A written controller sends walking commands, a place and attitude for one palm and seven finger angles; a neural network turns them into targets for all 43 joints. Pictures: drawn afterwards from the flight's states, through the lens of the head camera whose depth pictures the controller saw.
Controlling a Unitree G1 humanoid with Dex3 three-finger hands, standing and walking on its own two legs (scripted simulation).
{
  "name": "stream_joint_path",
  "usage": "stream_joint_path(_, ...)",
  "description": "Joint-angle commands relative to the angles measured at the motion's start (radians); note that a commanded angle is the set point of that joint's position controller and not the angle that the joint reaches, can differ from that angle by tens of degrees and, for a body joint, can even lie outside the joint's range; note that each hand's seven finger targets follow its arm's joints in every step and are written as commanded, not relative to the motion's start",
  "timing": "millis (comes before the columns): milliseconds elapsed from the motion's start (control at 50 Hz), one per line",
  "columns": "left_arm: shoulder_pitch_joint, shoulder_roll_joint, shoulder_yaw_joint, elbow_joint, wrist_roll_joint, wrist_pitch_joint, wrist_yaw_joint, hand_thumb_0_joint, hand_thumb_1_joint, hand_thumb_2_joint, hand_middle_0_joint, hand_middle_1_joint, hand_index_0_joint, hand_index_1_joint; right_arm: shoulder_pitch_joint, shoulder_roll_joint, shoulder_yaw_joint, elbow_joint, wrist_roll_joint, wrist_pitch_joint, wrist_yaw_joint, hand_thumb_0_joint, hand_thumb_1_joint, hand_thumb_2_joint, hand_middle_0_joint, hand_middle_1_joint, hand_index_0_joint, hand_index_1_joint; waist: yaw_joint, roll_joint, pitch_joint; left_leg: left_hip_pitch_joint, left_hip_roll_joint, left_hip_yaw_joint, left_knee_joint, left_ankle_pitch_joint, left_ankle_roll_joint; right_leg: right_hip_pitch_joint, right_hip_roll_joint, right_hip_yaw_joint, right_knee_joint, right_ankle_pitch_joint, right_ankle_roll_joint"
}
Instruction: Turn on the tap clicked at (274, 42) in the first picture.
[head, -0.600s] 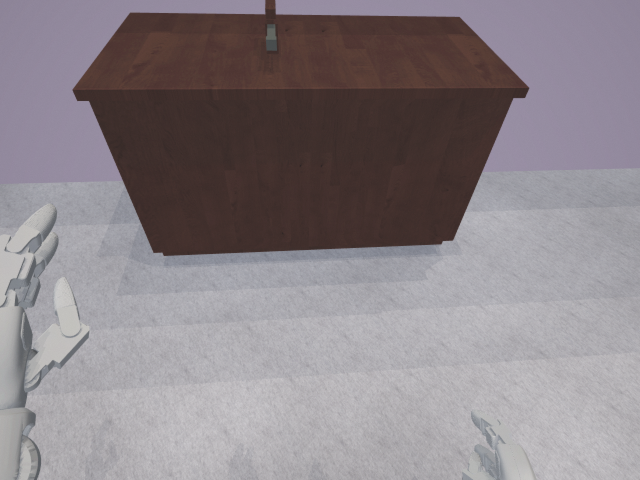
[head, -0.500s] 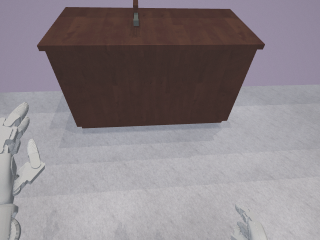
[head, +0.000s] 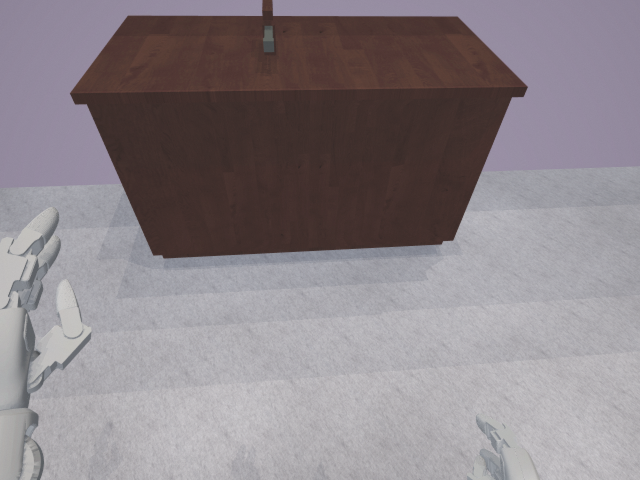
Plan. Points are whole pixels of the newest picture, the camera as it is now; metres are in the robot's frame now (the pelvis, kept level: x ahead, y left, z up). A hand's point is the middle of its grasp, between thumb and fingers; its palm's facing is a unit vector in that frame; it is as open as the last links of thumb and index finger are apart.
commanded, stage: walk to a spot facing it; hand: left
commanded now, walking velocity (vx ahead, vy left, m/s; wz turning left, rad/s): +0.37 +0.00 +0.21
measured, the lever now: (268, 45) +1.13 +0.20 +0.07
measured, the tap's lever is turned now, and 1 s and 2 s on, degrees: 0 0 0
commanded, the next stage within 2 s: turn to face it in 1.04 s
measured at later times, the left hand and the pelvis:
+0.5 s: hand (105, 260) +0.29 +0.25 +0.16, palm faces +0.47 -0.78 -0.41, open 7.5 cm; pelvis +0.10 -0.01 -0.01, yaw +7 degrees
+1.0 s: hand (169, 183) +0.42 +0.23 +0.16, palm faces +0.56 -0.70 -0.45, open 7.5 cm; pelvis +0.25 -0.05 -0.02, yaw +13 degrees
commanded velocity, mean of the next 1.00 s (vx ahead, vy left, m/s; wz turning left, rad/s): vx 0.33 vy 0.00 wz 0.24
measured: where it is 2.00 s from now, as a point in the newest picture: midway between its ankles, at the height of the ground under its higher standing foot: (334, 466)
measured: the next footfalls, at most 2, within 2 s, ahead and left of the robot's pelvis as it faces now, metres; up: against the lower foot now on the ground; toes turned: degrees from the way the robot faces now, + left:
left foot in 0.54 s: +0.19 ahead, +0.13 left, +0.00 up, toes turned +15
right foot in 0.92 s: +0.36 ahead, -0.14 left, +0.00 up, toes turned -1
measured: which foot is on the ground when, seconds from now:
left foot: down 0.00-0.34, up 0.36-0.52, down 0.54-0.92, up 0.94-1.00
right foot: down 0.00-0.56, up 0.58-0.90, down 0.92-1.00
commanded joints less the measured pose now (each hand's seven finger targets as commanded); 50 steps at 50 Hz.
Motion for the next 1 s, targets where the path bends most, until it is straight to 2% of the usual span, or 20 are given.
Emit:
stream_joint_path(0,-0.096,0.174,0.123,-0.236,0.001,-0.053,0.035,0.000,0.900,0.900,-0.200,-0.300,-0.200,-0.300,-0.107,-0.114,-0.047,-0.159,-0.001,-0.041,-0.019,0.000,-0.900,-0.900,0.200,0.300,0.200,0.300,-0.008,0.041,-0.026,-0.126,0.055,-0.077,-0.099,-0.385,0.059,-0.005,-0.086,0.096,-0.067,-0.412,-0.050)
stream_joint_path(160,-0.111,0.159,0.123,-0.232,0.007,-0.069,0.037,0.000,0.900,0.900,-0.200,-0.300,-0.200,-0.300,-0.087,-0.115,-0.044,-0.139,0.001,-0.045,-0.018,0.000,-0.900,-0.900,0.200,0.300,0.200,0.300,-0.023,0.137,0.030,-0.173,0.136,-0.242,-0.130,-0.423,0.112,-0.055,-0.059,0.030,0.134,-0.374,-0.041)
stream_joint_path(200,-0.138,0.162,0.124,-0.241,0.010,-0.081,0.036,0.000,0.900,0.900,-0.200,-0.300,-0.200,-0.300,-0.083,-0.119,-0.046,-0.130,-0.001,-0.054,-0.019,0.000,-0.900,-0.900,0.200,0.300,0.200,0.300,-0.020,0.176,0.025,-0.142,0.196,-0.339,-0.150,-0.281,0.145,-0.043,-0.024,-0.020,0.199,-0.264,-0.024)
stream_joint_path(240,-0.125,0.167,0.127,-0.256,0.012,-0.090,0.033,0.000,0.900,0.900,-0.200,-0.300,-0.200,-0.300,-0.074,-0.120,-0.049,-0.123,-0.002,-0.062,-0.010,0.000,-0.900,-0.900,0.200,0.300,0.200,0.300,-0.012,0.157,-0.045,-0.093,0.185,-0.278,-0.062,0.001,0.138,0.047,-0.039,-0.018,0.142,-0.145,-0.030)
stream_joint_path(280,-0.105,0.190,0.149,-0.242,0.012,-0.088,0.034,0.000,0.900,0.900,-0.200,-0.300,-0.200,-0.300,-0.079,-0.112,-0.050,-0.125,0.007,-0.064,-0.001,0.000,-0.900,-0.900,0.200,0.300,0.200,0.300,-0.006,0.048,-0.090,-0.189,0.108,-0.102,0.076,0.075,0.080,0.210,-0.125,0.065,0.072,-0.036,-0.072)
stream_joint_path(300,-0.102,0.200,0.148,-0.253,0.009,-0.092,0.035,0.000,0.900,0.900,-0.200,-0.300,-0.200,-0.300,-0.076,-0.101,-0.054,-0.133,0.011,-0.063,0.005,0.000,-0.900,-0.900,0.200,0.300,0.200,0.300,-0.001,-0.106,-0.095,-0.288,0.038,0.012,0.234,0.048,0.042,0.294,-0.229,0.234,0.020,0.035,-0.129)
stream_joint_path(320,-0.091,0.219,0.167,-0.230,0.003,-0.096,0.039,0.000,0.900,0.900,-0.200,-0.300,-0.200,-0.300,-0.075,-0.090,-0.058,-0.125,0.016,-0.059,0.009,0.000,-0.900,-0.900,0.200,0.300,0.200,0.300,0.003,-0.238,-0.071,-0.398,-0.020,0.099,0.427,-0.126,0.006,0.359,-0.354,0.399,-0.054,0.173,-0.203)
stream_joint_path(340,-0.104,0.227,0.171,-0.236,-0.002,-0.106,0.040,0.000,0.900,0.900,-0.200,-0.300,-0.200,-0.300,-0.100,-0.095,-0.059,-0.126,0.017,-0.057,0.011,0.000,-0.900,-0.900,0.200,0.300,0.200,0.300,0.018,-0.214,-0.029,-0.486,0.008,0.068,0.554,-0.312,-0.002,0.379,-0.430,0.456,-0.089,0.277,-0.259)
stream_joint_path(380,-0.057,0.239,0.204,-0.232,0.004,-0.112,0.041,0.000,0.900,0.900,-0.200,-0.300,-0.200,-0.300,-0.117,-0.083,-0.043,-0.122,0.006,-0.045,0.013,0.000,-0.900,-0.900,0.200,0.300,0.200,0.300,0.028,-0.096,0.012,-0.492,0.068,0.030,0.520,-0.338,0.006,0.341,-0.407,0.345,-0.062,0.369,-0.247)
stream_joint_path(420,-0.041,0.212,0.202,-0.252,-0.002,-0.120,0.039,0.000,0.900,0.900,-0.200,-0.300,-0.200,-0.300,-0.112,-0.059,-0.030,-0.135,0.003,-0.026,0.020,0.000,-0.900,-0.900,0.200,0.300,0.200,0.300,0.020,-0.158,-0.009,-0.348,0.086,0.083,0.332,-0.253,0.011,0.258,-0.330,0.163,-0.042,0.392,-0.195)
stream_joint_path(480,-0.065,0.180,0.172,-0.295,-0.016,-0.111,0.048,0.000,0.900,0.900,-0.200,-0.300,-0.200,-0.300,-0.099,-0.057,-0.044,-0.144,0.000,-0.028,0.007,0.000,-0.900,-0.900,0.200,0.300,0.200,0.300,-0.014,-0.112,-0.108,0.051,-0.026,0.260,0.002,0.053,0.007,0.135,-0.213,-0.044,0.135,0.403,-0.103)
stream_joint_path(500,-0.071,0.191,0.172,-0.326,-0.017,-0.117,0.049,0.000,0.900,0.900,-0.200,-0.300,-0.200,-0.300,-0.079,-0.072,-0.057,-0.150,0.004,-0.036,-0.003,0.000,-0.900,-0.900,0.200,0.300,0.200,0.300,-0.032,-0.018,-0.167,0.250,-0.006,0.225,-0.047,0.105,0.033,0.033,-0.184,-0.073,0.323,0.386,-0.057)
stream_joint_path(540,-0.098,0.194,0.175,-0.380,-0.027,-0.130,0.059,0.000,0.900,0.900,-0.200,-0.300,-0.200,-0.300,-0.087,-0.107,-0.071,-0.161,0.008,-0.034,0.005,0.000,-0.900,-0.900,0.200,0.300,0.200,0.300,-0.023,0.309,-0.233,0.482,0.400,-0.428,-0.141,0.272,0.255,-0.335,-0.016,-0.050,0.763,-0.384,0.016)
stream_joint_path(580,-0.139,0.241,0.191,-0.343,-0.018,-0.108,0.042,0.000,0.900,0.900,-0.200,-0.300,-0.200,-0.300,-0.103,-0.096,-0.071,-0.132,0.006,-0.044,0.010,0.000,-0.900,-0.900,0.200,0.300,0.200,0.300,-0.034,0.149,-0.125,0.369,0.460,-0.542,-0.187,0.144,0.313,-0.482,-0.091,0.065,0.895,-0.378,0.012)
stream_joint_path(700,-0.003,0.161,0.170,-0.347,-0.015,-0.085,0.027,0.000,0.900,0.900,-0.200,-0.300,-0.200,-0.300,-0.092,-0.090,-0.071,-0.124,0.017,-0.068,0.013,0.000,-0.900,-0.900,0.200,0.300,0.200,0.300,0.002,0.206,-0.063,0.125,0.292,-0.069,-0.236,0.085,0.188,-0.335,-0.129,-0.066,0.586,-0.148,0.035)
stream_joint_path(860,-0.098,0.159,0.143,-0.189,-0.001,-0.059,0.016,0.000,0.900,0.900,-0.200,-0.300,-0.200,-0.300,-0.089,-0.083,-0.062,-0.117,0.014,-0.063,-0.018,0.000,-0.900,-0.900,0.200,0.300,0.200,0.300,0.021,0.120,-0.057,-0.045,0.192,0.093,0.061,-0.049,0.103,0.132,-0.045,-0.198,0.060,-0.045,0.041)
stream_joint_path(880,-0.125,0.174,0.136,-0.203,0.006,-0.050,0.016,0.000,0.900,0.900,-0.200,-0.300,-0.200,-0.300,-0.082,-0.060,-0.057,-0.122,0.021,-0.059,-0.017,0.000,-0.900,-0.900,0.200,0.300,0.200,0.300,0.020,-0.062,-0.088,-0.128,0.106,0.145,0.332,-0.107,0.073,0.210,-0.167,-0.023,-0.054,-0.107,-0.010)
stream_joint_path(900,-0.137,0.249,0.186,-0.213,0.011,-0.041,0.025,0.000,0.900,0.900,-0.200,-0.300,-0.200,-0.300,-0.121,-0.047,-0.050,-0.147,0.018,-0.059,-0.014,0.000,-0.900,-0.900,0.200,0.300,0.200,0.300,0.034,-0.361,-0.099,-0.404,-0.013,0.141,0.660,-0.355,0.026,0.323,-0.439,0.426,-0.162,-0.008,-0.131)
stream_joint_path(940,-0.129,0.258,0.209,-0.242,0.001,-0.062,0.027,0.000,0.900,0.900,-0.200,-0.300,-0.200,-0.300,-0.115,-0.084,-0.061,-0.120,0.000,-0.064,0.002,0.000,-0.900,-0.900,0.200,0.300,0.200,0.300,0.021,-0.246,-0.103,-0.405,0.051,-0.007,0.854,-0.284,0.005,0.236,-0.503,0.473,-0.202,-0.128,-0.187)
stream_joint_path(980,-0.121,0.274,0.228,-0.326,0.001,-0.080,0.021,0.000,0.900,0.900,-0.200,-0.300,-0.200,-0.300,-0.158,-0.092,-0.063,-0.120,0.012,-0.034,0.014,0.000,-0.900,-0.900,0.200,0.300,0.200,0.300,0.017,-0.172,-0.064,-0.414,0.105,-0.019,0.879,-0.203,-0.027,0.170,-0.480,0.268,-0.172,-0.034,-0.174)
